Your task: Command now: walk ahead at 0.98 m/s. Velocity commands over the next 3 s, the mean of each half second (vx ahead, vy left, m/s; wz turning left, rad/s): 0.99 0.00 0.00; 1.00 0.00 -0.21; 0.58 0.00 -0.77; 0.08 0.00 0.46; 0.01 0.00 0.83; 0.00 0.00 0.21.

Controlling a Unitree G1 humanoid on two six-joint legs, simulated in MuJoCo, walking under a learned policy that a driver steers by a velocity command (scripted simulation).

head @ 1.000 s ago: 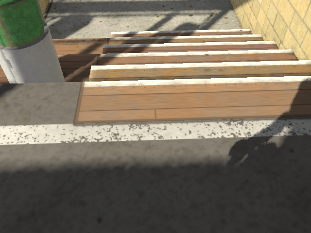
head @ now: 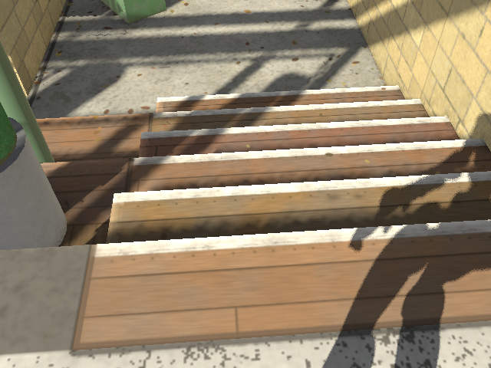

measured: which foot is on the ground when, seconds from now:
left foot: down 0.00-0.30, up 0.32-0.70, down 0.72-1.00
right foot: up 0.00-0.28, down 0.30-0.72, up 0.74-1.00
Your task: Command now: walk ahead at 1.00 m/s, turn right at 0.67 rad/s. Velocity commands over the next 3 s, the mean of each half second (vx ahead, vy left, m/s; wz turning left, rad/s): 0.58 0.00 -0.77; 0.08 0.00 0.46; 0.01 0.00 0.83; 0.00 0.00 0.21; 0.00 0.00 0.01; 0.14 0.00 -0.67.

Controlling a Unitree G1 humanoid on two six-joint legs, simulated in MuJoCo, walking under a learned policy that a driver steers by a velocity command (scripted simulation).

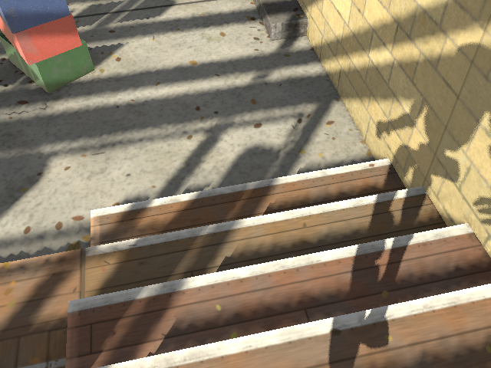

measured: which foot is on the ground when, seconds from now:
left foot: down 0.00-0.12, up 0.14-0.46, down 0.48-1.00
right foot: up 0.00-0.12, down 0.14-0.46, up 0.48-1.00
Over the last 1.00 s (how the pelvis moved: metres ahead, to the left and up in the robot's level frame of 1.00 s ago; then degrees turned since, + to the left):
0.96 -0.02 -0.02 -5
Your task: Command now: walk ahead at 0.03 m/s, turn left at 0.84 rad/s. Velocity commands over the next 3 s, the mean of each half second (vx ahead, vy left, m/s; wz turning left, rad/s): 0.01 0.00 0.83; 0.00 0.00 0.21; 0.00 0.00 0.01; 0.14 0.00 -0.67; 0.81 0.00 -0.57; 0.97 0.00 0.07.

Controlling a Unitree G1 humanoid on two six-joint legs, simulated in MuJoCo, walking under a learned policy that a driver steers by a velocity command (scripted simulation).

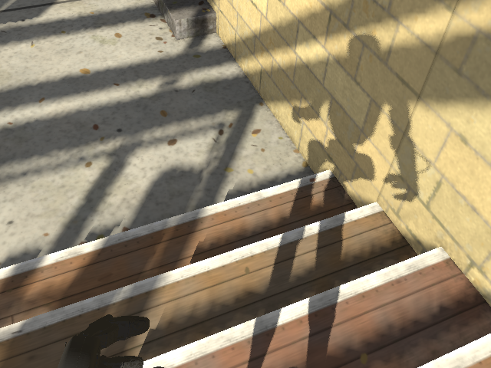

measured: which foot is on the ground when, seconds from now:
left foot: down 0.00-0.04, up 0.06-0.54, down 0.56-1.00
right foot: up 0.00-0.02, down 0.04-0.56, up 0.58-1.00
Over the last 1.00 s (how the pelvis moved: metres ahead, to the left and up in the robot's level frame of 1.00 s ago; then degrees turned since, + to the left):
0.42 -0.03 -0.27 -6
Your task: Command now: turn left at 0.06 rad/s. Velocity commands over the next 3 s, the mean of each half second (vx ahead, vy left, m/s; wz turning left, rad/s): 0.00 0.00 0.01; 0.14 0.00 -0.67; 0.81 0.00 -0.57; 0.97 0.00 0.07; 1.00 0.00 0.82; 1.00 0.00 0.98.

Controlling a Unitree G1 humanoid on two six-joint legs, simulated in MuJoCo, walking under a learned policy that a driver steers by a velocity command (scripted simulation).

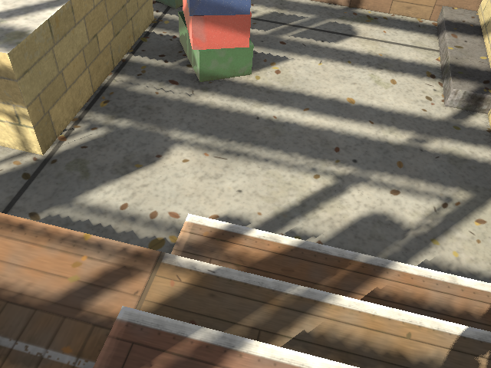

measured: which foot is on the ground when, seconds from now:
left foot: down 0.00-0.78, up 0.80-1.00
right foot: up 0.00-0.16, down 0.18-0.58, up 0.60-0.76, down 0.78-1.00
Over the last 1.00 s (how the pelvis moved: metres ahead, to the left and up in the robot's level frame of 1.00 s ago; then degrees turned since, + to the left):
-0.12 0.03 0.13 29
